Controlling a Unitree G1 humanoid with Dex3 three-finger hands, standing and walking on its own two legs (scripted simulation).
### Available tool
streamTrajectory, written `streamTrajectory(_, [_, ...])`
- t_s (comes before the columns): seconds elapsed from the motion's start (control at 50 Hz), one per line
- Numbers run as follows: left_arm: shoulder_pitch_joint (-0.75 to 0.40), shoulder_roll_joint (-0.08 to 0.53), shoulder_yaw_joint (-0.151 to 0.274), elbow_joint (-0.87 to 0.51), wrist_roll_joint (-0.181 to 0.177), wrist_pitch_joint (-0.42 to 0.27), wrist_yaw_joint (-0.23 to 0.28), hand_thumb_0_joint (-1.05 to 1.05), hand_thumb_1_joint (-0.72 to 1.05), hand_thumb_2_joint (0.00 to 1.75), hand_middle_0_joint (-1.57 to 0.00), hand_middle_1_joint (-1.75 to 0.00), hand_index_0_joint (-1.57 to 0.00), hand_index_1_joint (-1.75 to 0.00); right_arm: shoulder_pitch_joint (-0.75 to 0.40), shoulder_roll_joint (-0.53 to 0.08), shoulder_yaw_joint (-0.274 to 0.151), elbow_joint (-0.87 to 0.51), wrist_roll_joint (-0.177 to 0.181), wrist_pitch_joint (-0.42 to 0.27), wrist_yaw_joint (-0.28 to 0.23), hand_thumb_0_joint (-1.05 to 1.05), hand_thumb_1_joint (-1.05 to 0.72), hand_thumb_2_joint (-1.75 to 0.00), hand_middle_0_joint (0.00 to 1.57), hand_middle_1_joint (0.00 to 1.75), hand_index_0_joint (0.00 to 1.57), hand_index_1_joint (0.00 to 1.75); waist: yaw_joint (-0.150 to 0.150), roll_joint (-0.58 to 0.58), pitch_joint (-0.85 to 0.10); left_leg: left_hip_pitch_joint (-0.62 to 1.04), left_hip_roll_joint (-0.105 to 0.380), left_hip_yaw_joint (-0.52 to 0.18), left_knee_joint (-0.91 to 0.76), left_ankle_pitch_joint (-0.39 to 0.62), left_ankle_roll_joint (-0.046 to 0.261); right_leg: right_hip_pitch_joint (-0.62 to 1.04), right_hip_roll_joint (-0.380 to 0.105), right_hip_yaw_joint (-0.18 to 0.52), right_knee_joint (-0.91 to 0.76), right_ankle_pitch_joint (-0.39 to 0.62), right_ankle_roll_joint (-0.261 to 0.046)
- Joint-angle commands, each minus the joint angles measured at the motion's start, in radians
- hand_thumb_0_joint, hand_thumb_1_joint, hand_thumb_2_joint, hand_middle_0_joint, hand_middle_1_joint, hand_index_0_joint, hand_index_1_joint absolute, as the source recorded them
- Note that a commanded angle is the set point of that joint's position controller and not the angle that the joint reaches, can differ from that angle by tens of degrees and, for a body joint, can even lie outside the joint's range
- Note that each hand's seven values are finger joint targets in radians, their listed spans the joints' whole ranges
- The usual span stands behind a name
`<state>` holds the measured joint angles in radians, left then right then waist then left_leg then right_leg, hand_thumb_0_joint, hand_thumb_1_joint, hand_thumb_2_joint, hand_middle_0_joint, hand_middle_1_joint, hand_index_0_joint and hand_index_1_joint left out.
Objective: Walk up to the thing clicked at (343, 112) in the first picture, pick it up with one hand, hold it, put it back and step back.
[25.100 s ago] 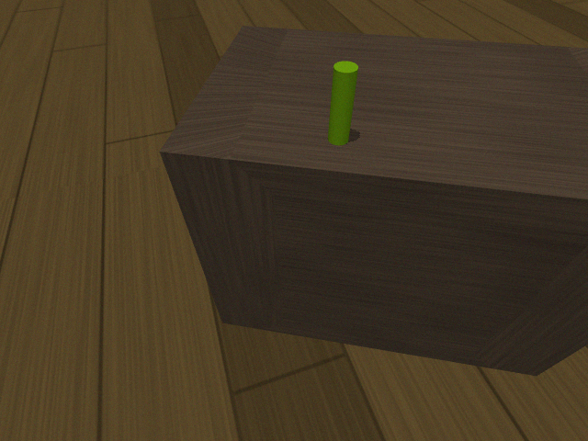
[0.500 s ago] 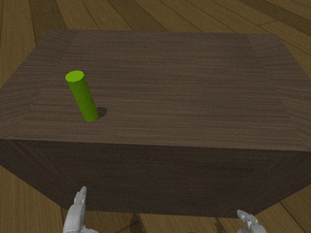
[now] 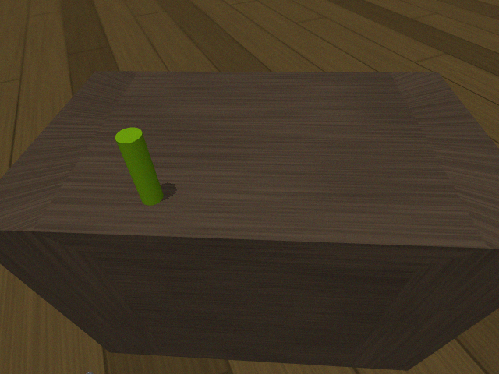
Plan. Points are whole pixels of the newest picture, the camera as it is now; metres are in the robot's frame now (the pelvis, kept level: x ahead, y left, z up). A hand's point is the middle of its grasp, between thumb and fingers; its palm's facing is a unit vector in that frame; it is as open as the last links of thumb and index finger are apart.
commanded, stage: home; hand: left
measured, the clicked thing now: (141, 169) +0.44 +0.22 +0.10
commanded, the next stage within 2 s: stand in 1.44 s
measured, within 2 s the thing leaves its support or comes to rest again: neither
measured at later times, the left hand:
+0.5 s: hand out of the picture +0.03 +0.25 -0.15, palm faces -0.04 -0.93 -0.35, open 17.4 cm
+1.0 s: hand out of the picture +0.06 +0.25 -0.15, palm faces -0.04 -0.93 -0.36, open 17.4 cm
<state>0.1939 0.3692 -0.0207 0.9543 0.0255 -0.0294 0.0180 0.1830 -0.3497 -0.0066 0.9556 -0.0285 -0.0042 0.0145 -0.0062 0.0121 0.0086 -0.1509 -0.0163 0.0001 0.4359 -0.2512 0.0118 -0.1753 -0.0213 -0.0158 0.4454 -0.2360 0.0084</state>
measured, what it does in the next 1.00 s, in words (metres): stands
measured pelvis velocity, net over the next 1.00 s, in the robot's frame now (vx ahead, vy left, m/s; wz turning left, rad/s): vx -0.01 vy -0.01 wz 0.00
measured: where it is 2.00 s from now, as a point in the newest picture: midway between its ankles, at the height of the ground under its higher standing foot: outside the picture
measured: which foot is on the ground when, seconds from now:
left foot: down 0.00-1.00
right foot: down 0.00-1.00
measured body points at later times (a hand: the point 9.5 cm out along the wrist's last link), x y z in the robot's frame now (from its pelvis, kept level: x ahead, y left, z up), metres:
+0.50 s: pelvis -0.02 +0.00 +0.01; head -0.02 -0.01 +0.46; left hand +0.03 +0.30 -0.13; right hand +0.04 -0.30 -0.13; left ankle -0.01 +0.11 -0.74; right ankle +0.00 -0.12 -0.74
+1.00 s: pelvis -0.01 -0.01 +0.01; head +0.00 -0.01 +0.46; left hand +0.07 +0.29 -0.12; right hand +0.06 -0.31 -0.13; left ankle -0.01 +0.11 -0.74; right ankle +0.00 -0.12 -0.74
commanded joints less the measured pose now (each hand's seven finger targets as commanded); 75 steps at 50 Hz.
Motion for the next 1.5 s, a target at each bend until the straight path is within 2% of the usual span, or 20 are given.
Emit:
streamTrajectory(0.0, [-0.086, 0.188, 0.033, -0.009, -0.003, -0.026, 0.002, 0.0, -0.55, 0.05, -0.05, -0.05, -0.05, -0.05, -0.072, -0.182, -0.036, -0.016, 0.009, -0.024, -0.006, 0.0, -0.9, -0.9, 0.2, 0.3, 0.2, 0.3, 0.003, -0.018, -0.018, -0.015, 0.115, -0.115, -0.128, 0.133, 0.013, 0.023, -0.101, 0.097, -0.11, 0.126, -0.047])
streamTrajectory(0.1, [-0.081, 0.218, 0.03, 0.06, -0.009, -0.019, 0.002, 0.0, -0.57, 0.04, -0.05, -0.05, -0.05, -0.05, -0.074, -0.201, -0.028, 0.042, 0.01, -0.022, -0.008, 0.0, -0.89, -0.9, 0.2, 0.3, 0.2, 0.3, 0.009, -0.026, -0.022, 0.002, 0.118, -0.121, -0.158, 0.123, 0.014, 0.05, -0.109, 0.104, -0.135, 0.124, -0.046])
streamTrajectory(0.14, [-0.072, 0.221, 0.027, 0.078, -0.008, -0.018, 0.001, 0.0, -0.57, 0.05, -0.05, -0.05, -0.05, -0.05, -0.072, -0.208, -0.026, 0.059, 0.01, -0.019, -0.008, 0.0, -0.89, -0.9, 0.2, 0.3, 0.2, 0.3, 0.01, -0.02, 0.007, 0.005, 0.114, -0.122, -0.169, 0.084, 0.011, 0.013, -0.103, 0.107, -0.164, 0.056, -0.039])
streamTrajectory(0.2, [-0.077, 0.23, 0.03, 0.095, -0.009, -0.016, 0.002, 0.0, -0.55, 0.06, -0.05, -0.05, -0.05, -0.05, -0.067, -0.21, -0.024, 0.075, 0.008, -0.019, -0.009, 0.0, -0.89, -0.9, 0.2, 0.3, 0.2, 0.3, 0.009, -0.022, -0.01, 0.0, 0.116, -0.123, -0.172, 0.101, 0.012, 0.04, -0.109, 0.113, -0.166, 0.073, -0.041])
streamTrajectory(0.24, [-0.072, 0.234, 0.03, 0.107, -0.007, -0.014, 0.002, 0.0, -0.54, 0.06, -0.05, -0.05, -0.05, -0.05, -0.066, -0.209, -0.024, 0.085, 0.009, -0.018, -0.009, 0.0, -0.89, -0.9, 0.2, 0.3, 0.2, 0.3, 0.011, -0.021, 0.001, 0.006, 0.117, -0.125, -0.175, 0.084, 0.012, 0.025, -0.105, 0.113, -0.176, 0.042, -0.039])
streamTrajectory(0.28, [-0.067, 0.228, 0.031, 0.117, -0.009, -0.009, 0.0, 0.0, -0.55, 0.05, -0.05, -0.05, -0.05, -0.05, -0.052, -0.213, -0.022, 0.095, 0.007, -0.016, -0.011, 0.0, -0.89, -0.9, 0.2, 0.3, 0.2, 0.3, 0.01, -0.001, 0.035, -0.029, 0.111, -0.121, -0.191, 0.022, 0.012, 0.011, -0.1, 0.117, -0.188, -0.019, -0.034])
streamTrajectory(0.32, [-0.065, 0.226, 0.033, 0.121, -0.01, -0.008, -0.001, 0.0, -0.54, 0.06, -0.05, -0.05, -0.05, -0.05, -0.058, -0.217, -0.024, 0.096, 0.007, -0.02, -0.012, 0.0, -0.89, -0.9, 0.2, 0.3, 0.2, 0.3, 0.011, 0.013, -0.001, 0.001, 0.122, -0.126, -0.188, 0.051, 0.015, 0.023, -0.102, 0.115, -0.174, 0.026, -0.041])
streamTrajectory(0.36, [-0.061, 0.222, 0.036, 0.129, -0.012, -0.007, -0.002, 0.0, -0.55, 0.06, -0.05, -0.05, -0.05, -0.05, -0.056, -0.213, -0.023, 0.101, 0.008, -0.019, -0.013, 0.0, -0.89, -0.9, 0.2, 0.3, 0.2, 0.3, 0.015, 0.011, 0.028, -0.038, 0.116, -0.126, -0.202, 0.008, 0.015, 0.024, -0.098, 0.117, -0.179, 0.001, -0.036])
streamTrajectory(0.44, [-0.07, 0.215, 0.038, 0.131, -0.01, -0.008, -0.003, 0.0, -0.55, 0.06, -0.05, -0.05, -0.05, -0.05, -0.051, -0.21, -0.025, 0.1, 0.009, -0.019, -0.012, 0.0, -0.9, -0.9, 0.2, 0.3, 0.2, 0.3, 0.011, -0.011, 0.035, -0.039, 0.115, -0.126, -0.197, 0.011, 0.015, 0.014, -0.098, 0.12, -0.189, -0.033, -0.036])
streamTrajectory(0.5, [-0.071, 0.208, 0.038, 0.13, -0.013, -0.009, -0.004, 0.0, -0.55, 0.06, -0.05, -0.05, -0.05, -0.05, -0.058, -0.211, -0.025, 0.098, 0.01, -0.022, -0.015, 0.0, -0.89, -0.9, 0.2, 0.3, 0.2, 0.3, 0.013, 0.011, 0.0, -0.02, 0.123, -0.126, -0.188, 0.07, 0.016, 0.05, -0.105, 0.121, -0.178, 0.052, -0.039])
streamTrajectory(0.54, [-0.073, 0.205, 0.038, 0.129, -0.011, -0.01, -0.003, 0.0, -0.52, 0.07, -0.05, -0.06, -0.05, -0.06, -0.06, -0.206, -0.024, 0.098, 0.013, -0.023, -0.016, 0.0, -0.89, -0.9, 0.2, 0.3, 0.2, 0.3, 0.012, -0.002, 0.001, -0.006, 0.124, -0.126, -0.185, 0.091, 0.015, 0.043, -0.103, 0.114, -0.178, 0.067, -0.037])
streamTrajectory(0.58, [-0.084, 0.206, 0.04, 0.131, -0.012, -0.006, -0.004, 0.0, -0.55, 0.06, -0.05, -0.05, -0.05, -0.05, -0.058, -0.206, -0.021, 0.101, 0.013, -0.023, -0.019, 0.0, -0.9, -0.9, 0.2, 0.3, 0.2, 0.3, 0.009, 0.004, 0.016, -0.015, 0.122, -0.124, -0.193, 0.062, 0.013, 0.033, -0.101, 0.114, -0.175, 0.055, -0.037])
streamTrajectory(0.7, [-0.089, 0.199, 0.039, 0.132, -0.014, -0.005, -0.005, 0.0, -0.56, 0.05, -0.05, -0.05, -0.05, -0.05, -0.062, -0.213, -0.02, 0.101, 0.017, -0.024, -0.021, 0.0, -0.9, -0.9, 0.2, 0.3, 0.2, 0.3, 0.01, -0.013, -0.002, -0.003, 0.13, -0.124, -0.191, 0.102, 0.014, 0.054, -0.105, 0.112, -0.172, 0.086, -0.037])
streamTrajectory(0.92, [-0.108, 0.199, 0.04, 0.129, -0.017, -0.006, -0.004, 0.0, -0.55, 0.05, -0.05, -0.05, -0.05, -0.05, -0.076, -0.215, -0.019, 0.107, 0.017, -0.025, -0.024, 0.0, -0.9, -0.9, 0.2, 0.3, 0.2, 0.3, 0.009, -0.011, -0.037, 0.038, 0.137, -0.113, -0.174, 0.218, 0.006, 0.094, -0.112, 0.106, -0.161, 0.225, -0.035])
streamTrajectory(1.04, [-0.105, 0.195, 0.041, 0.13, -0.018, -0.003, -0.004, 0.0, -0.54, 0.06, -0.05, -0.05, -0.05, -0.05, -0.079, -0.214, -0.02, 0.112, 0.017, -0.022, -0.024, 0.0, -0.9, -0.9, 0.2, 0.3, 0.2, 0.3, 0.012, -0.009, -0.014, 0.035, 0.138, -0.11, -0.18, 0.196, 0.003, 0.083, -0.108, 0.102, -0.173, 0.193, -0.032])
streamTrajectory(1.1, [-0.111, 0.202, 0.045, 0.129, -0.015, -0.004, -0.004, 0.0, -0.54, 0.06, -0.05, -0.06, -0.05, -0.05, -0.081, -0.212, -0.021, 0.111, 0.017, -0.019, -0.023, 0.0, -0.9, -0.9, 0.2, 0.3, 0.2, 0.3, 0.009, -0.019, -0.003, 0.027, 0.134, -0.109, -0.185, 0.133, 0.005, 0.074, -0.107, 0.109, -0.191, 0.139, -0.03])
streamTrajectory(1.2, [-0.118, 0.202, 0.047, 0.123, -0.015, -0.007, -0.002, 0.0, -0.56, 0.05, -0.05, -0.05, -0.05, -0.05, -0.08, -0.215, -0.022, 0.104, 0.016, -0.023, -0.025, 0.0, -0.9, -0.9, 0.2, 0.3, 0.2, 0.3, 0.006, -0.001, -0.039, 0.047, 0.143, -0.108, -0.178, 0.211, 0.004, 0.103, -0.114, 0.105, -0.172, 0.225, -0.033])
streamTrajectory(1.38, [-0.116, 0.196, 0.045, 0.125, -0.017, -0.002, -0.004, 0.0, -0.55, 0.06, -0.05, -0.05, -0.05, -0.05, -0.082, -0.214, -0.02, 0.111, 0.015, -0.024, -0.026, 0.0, -0.9, -0.9, 0.2, 0.3, 0.2, 0.3, 0.011, -0.003, -0.01, 0.033, 0.142, -0.108, -0.19, 0.182, 0.002, 0.082, -0.107, 0.103, -0.178, 0.171, -0.032])
streamTrajectory(1.48, [-0.113, 0.204, 0.047, 0.123, -0.014, -0.003, -0.004, 0.0, -0.55, 0.06, -0.05, -0.05, -0.05, -0.05, -0.083, -0.213, -0.023, 0.109, 0.016, -0.024, -0.027, 0.0, -0.9, -0.9, 0.2, 0.3, 0.2, 0.3, 0.009, -0.009, -0.031, 0.053, 0.145, -0.105, -0.188, 0.193, 0.005, 0.088, -0.11, 0.103, -0.173, 0.189, -0.036])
